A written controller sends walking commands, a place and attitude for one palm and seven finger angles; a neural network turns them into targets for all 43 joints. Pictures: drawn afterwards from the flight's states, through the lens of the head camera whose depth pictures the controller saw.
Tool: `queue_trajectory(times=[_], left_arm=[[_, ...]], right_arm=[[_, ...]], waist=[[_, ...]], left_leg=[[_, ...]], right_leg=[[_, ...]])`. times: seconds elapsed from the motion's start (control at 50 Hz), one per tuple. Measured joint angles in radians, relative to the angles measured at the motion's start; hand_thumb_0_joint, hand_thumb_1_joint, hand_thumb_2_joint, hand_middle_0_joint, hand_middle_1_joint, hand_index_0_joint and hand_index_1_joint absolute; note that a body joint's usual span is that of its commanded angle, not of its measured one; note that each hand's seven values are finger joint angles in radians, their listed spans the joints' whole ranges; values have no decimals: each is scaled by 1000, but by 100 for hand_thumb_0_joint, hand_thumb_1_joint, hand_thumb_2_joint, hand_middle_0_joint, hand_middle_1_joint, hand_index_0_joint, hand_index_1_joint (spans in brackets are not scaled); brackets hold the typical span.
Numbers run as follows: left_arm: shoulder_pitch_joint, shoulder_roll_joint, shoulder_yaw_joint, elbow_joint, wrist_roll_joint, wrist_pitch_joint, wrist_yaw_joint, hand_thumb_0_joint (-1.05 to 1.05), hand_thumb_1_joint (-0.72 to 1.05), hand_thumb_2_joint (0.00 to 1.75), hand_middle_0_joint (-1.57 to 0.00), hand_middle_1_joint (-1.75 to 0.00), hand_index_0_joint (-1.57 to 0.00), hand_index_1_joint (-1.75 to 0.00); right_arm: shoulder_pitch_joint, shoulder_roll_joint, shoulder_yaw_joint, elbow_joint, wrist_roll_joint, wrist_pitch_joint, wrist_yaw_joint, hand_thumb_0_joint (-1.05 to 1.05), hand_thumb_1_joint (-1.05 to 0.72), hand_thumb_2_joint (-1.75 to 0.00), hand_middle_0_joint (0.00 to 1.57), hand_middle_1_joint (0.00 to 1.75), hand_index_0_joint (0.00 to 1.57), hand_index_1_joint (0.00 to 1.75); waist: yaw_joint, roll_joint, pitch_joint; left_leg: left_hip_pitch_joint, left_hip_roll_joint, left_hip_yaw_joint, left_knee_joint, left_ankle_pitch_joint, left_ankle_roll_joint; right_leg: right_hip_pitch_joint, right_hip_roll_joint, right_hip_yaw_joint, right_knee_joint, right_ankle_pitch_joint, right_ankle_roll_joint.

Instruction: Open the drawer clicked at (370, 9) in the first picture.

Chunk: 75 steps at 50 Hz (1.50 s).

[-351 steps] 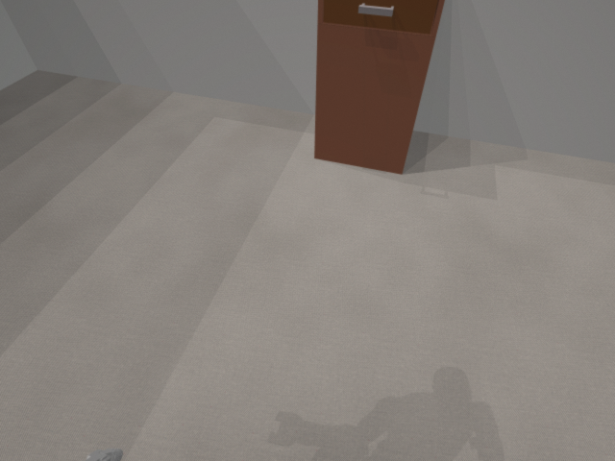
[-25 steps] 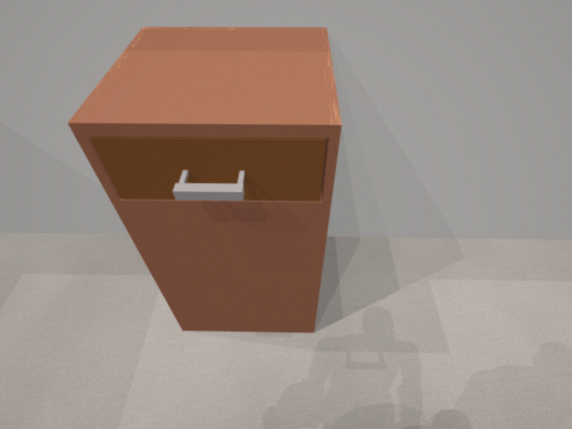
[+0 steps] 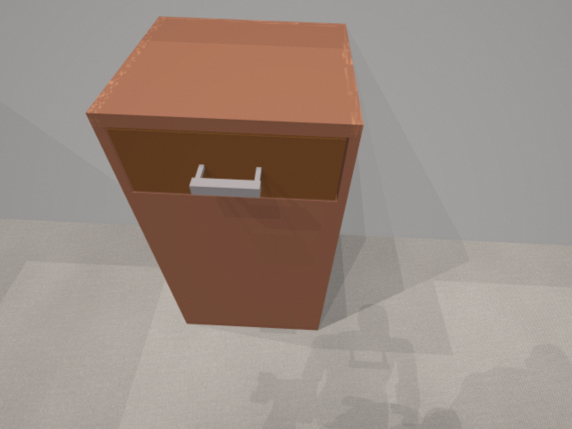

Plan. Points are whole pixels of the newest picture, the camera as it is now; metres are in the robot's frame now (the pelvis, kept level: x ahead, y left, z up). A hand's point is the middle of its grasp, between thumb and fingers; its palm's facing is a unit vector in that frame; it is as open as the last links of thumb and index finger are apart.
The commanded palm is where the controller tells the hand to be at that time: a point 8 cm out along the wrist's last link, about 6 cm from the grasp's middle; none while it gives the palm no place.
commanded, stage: raise the hand with hooked fingers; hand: left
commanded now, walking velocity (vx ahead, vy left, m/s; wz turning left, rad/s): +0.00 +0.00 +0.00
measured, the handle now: (227, 179) +0.54 +0.16 +0.01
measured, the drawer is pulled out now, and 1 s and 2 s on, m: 0.00 0.00 0.00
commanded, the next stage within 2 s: move the hooked fingers above the handle in 1.82 s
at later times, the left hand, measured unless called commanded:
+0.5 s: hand (128, 399) +0.16 +0.22 -0.03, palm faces +0.08 -0.06 -0.99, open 9.5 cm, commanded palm +0.15 +0.22 +0.03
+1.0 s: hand (118, 311) +0.24 +0.24 +0.05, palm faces +0.10 -0.09 -0.99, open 12.4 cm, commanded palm +0.21 +0.24 +0.12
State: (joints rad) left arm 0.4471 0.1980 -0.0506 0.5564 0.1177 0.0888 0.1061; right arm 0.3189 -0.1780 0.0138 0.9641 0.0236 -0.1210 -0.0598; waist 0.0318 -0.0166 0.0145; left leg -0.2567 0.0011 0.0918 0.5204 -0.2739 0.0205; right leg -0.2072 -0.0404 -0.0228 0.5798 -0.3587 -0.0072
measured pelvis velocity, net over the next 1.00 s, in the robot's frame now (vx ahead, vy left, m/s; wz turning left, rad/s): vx -0.01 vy -0.01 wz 0.04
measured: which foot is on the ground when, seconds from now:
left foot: down 0.00-1.00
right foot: down 0.00-1.00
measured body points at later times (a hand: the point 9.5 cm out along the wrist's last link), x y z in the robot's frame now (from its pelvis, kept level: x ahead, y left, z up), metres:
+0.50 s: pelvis -0.04 -0.04 -0.04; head -0.01 -0.06 +0.41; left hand +0.15 +0.22 +0.03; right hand +0.23 -0.24 -0.12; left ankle +0.00 +0.10 -0.73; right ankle -0.04 -0.12 -0.73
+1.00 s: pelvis -0.01 -0.01 -0.01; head +0.01 -0.04 +0.44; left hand +0.23 +0.25 +0.11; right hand +0.19 -0.24 -0.12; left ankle +0.00 +0.10 -0.73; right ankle -0.04 -0.12 -0.73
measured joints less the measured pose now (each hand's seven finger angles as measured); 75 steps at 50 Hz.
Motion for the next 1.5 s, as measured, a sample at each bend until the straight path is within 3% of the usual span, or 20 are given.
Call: queue_trajectory(times=[0.04, 0.08, 0.16, 0.22, 0.28, 0.34, 0.4, 0.46, 0.54, 0.64, 0.72, 0.82, 0.96, 1.24, 1.5], left_arm=[[34, 29, -23, -256, 75, 11, 71, 2, 89, 89, -21, -31, -21, -31], [-3, 56, -35, -395, 215, 4, 127, 2, 86, 88, -21, -32, -21, -32], [-89, 93, -13, -476, 569, -26, 240, 1, 80, 86, -21, -36, -21, -36], [-96, 103, -8, -484, 775, -54, 285, 1, 74, 83, -21, -40, -21, -40], [-55, 107, -27, -501, 898, -91, 302, 0, 68, 80, -21, -44, -22, -44], [-20, 124, -36, -512, 961, -123, 320, 0, 61, 77, -23, -49, -23, -49], [-36, 153, -24, -516, 962, -148, 338, 0, 53, 74, -24, -53, -25, -53], [-97, 182, -1, -513, 940, -155, 345, 0, 45, 71, -25, -58, -26, -58], [-189, 198, 12, -500, 906, -107, 310, 0, 36, 67, -26, -64, -27, -64], [-211, 196, 12, -521, 855, -54, 209, 0, 25, 62, -27, -71, -27, -71], [-184, 208, 16, -559, 845, -81, 156, 0, 16, 59, -27, -77, -28, -77], [-184, 225, 34, -581, 845, -129, 167, 0, 4, 54, -28, -85, -29, -85], [-262, 231, 31, -580, 833, -84, 168, 0, -12, 47, -29, -95, -30, -95], [-454, 284, -11, -583, 797, -6, -18, 0, -42, 34, -32, -115, -32, -115], [-606, 341, 8, -543, 754, -31, -143, 0, -49, 31, -32, -119, -32, -119]], right_arm=[[4, -4, -14, -68, 11, -79, -19, 1, -93, -90, 20, 30, 21, 30], [-17, -22, -21, -139, -6, -98, -21, 1, -92, -90, 20, 30, 20, 30], [-120, -52, -36, -262, -54, -14, 18, 1, -92, -90, 20, 30, 20, 30], [-193, -58, -49, -344, -66, 68, 58, 1, -91, -90, 20, 30, 20, 30], [-233, -72, -55, -410, -71, 126, 78, 1, -91, -90, 20, 30, 20, 30], [-250, -85, -61, -447, -85, 164, 73, 1, -91, -90, 20, 30, 20, 30], [-262, -87, -65, -447, -95, 178, 57, 1, -91, -90, 20, 30, 20, 30], [-273, -72, -55, -424, -97, 178, 44, 1, -91, -90, 20, 30, 20, 30], [-271, -39, -27, -392, -86, 189, 39, 1, -91, -90, 20, 30, 20, 30], [-228, -14, 5, -370, -67, 210, 38, 1, -91, -90, 20, 30, 21, 30], [-185, -26, 5, -360, -66, 215, 36, 1, -91, -90, 20, 30, 21, 30], [-157, -59, -28, -337, -67, 215, 35, 1, -91, -90, 20, 30, 21, 30], [-171, -87, -61, -320, -53, 221, 37, 1, -91, -90, 20, 30, 20, 30], [-241, -51, -9, -362, -20, 259, 44, 1, -91, -90, 20, 30, 20, 30], [-216, -66, 4, -337, -7, 285, 50, 1, -91, -90, 20, 30, 21, 30]], waist=[[-13, -2, -17], [-32, 18, -48], [-24, 62, -128], [1, 51, -157], [33, 30, -159], [64, 17, -147], [84, 21, -132], [87, 32, -119], [68, 54, -110], [41, 70, -106], [31, 74, -93], [35, 76, -77], [41, 83, -72], [50, 92, -50], [52, 107, -20]], left_leg=[[-28, -23, 1, 0, 14, 1], [-96, -33, -12, 49, 9, 5], [-229, 1, 1, 149, -20, -3], [-302, 22, 20, 209, -39, -13], [-348, 29, 16, 251, -49, -21], [-377, 29, -9, 287, -56, -26], [-399, 28, -45, 327, -69, -28], [-406, 29, -76, 353, -80, -31], [-375, 31, -90, 336, -76, -42], [-283, 31, -63, 233, -46, -40], [-224, 27, -44, 163, -25, -34], [-197, 18, -41, 132, -17, -26], [-172, 3, -43, 117, -19, -10], [-44, -16, -38, -5, 28, 9], [3, -24, -52, -79, 77, 13]], right_leg=[[-59, -12, -1, 60, -13, -11], [-107, -10, 7, 76, -39, -10], [-245, 19, 25, 162, -41, -7], [-333, 38, 45, 232, -57, -20], [-381, 43, 42, 282, -74, -30], [-399, 43, 17, 314, -90, -39], [-399, 43, -18, 337, -107, -49], [-387, 45, -47, 345, -117, -56], [-348, 50, -60, 315, -110, -59], [-272, 51, -33, 224, -74, -49], [-222, 49, -14, 160, -50, -41], [-192, 42, -11, 122, -39, -30], [-156, 28, -14, 91, -33, -13], [-22, 14, -10, -47, 25, 8], [33, 10, -24, -126, 73, 11]])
